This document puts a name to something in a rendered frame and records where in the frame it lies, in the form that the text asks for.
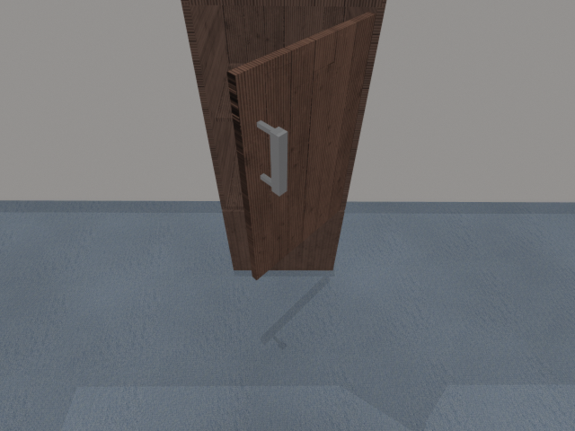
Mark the handle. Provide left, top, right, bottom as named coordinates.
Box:
left=257, top=120, right=288, bottom=196

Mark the cupboard door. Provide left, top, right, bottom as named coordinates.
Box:
left=227, top=12, right=376, bottom=280

